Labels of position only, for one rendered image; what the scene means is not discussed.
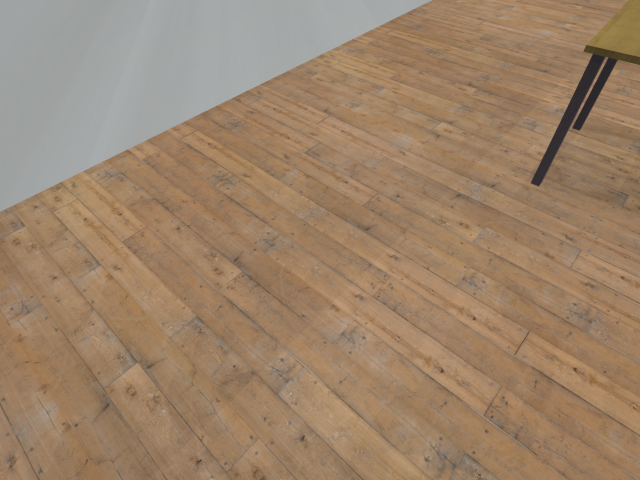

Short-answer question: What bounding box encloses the table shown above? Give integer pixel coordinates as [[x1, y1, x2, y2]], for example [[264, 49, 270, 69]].
[[531, 0, 640, 186]]

